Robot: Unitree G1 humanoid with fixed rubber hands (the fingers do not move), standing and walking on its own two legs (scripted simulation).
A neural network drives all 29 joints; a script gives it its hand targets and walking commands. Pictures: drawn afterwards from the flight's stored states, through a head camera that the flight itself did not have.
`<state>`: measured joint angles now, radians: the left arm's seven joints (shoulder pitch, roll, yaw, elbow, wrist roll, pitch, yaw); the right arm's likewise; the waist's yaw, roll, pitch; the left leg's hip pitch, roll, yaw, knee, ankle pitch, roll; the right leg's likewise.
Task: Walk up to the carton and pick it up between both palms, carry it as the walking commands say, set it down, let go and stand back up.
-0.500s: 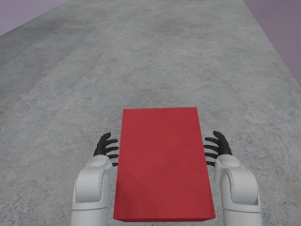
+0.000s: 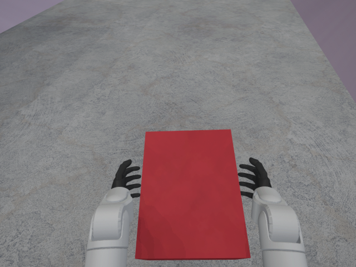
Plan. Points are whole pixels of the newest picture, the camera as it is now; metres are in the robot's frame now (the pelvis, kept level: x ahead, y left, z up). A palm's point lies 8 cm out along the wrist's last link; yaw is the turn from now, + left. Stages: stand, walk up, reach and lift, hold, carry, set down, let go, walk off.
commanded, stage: carry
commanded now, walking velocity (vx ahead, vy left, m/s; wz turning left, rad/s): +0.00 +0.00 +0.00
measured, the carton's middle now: (189, 194) +0.32 +0.00 -0.04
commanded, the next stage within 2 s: hold in 0.58 s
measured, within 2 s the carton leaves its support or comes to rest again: neither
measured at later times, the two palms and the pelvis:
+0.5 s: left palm (123, 192) +0.27 +0.15 +0.05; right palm (264, 192) +0.27 -0.16 +0.05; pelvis +0.00 +0.00 +0.00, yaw -1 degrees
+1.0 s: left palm (94, 197) +0.26 +0.21 +0.06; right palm (235, 187) +0.28 -0.10 +0.05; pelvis -0.01 +0.02 +0.01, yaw -5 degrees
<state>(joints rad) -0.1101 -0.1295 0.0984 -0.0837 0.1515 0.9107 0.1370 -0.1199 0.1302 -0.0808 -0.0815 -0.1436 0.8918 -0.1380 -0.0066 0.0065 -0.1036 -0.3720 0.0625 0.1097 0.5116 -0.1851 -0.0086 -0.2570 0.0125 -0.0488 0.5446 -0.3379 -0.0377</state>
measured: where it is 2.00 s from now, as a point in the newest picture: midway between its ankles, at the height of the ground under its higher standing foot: outside the picture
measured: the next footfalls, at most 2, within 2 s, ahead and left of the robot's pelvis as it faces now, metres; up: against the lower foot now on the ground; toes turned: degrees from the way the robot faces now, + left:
none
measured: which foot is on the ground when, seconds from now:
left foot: down 0.00-1.00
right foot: down 0.00-1.00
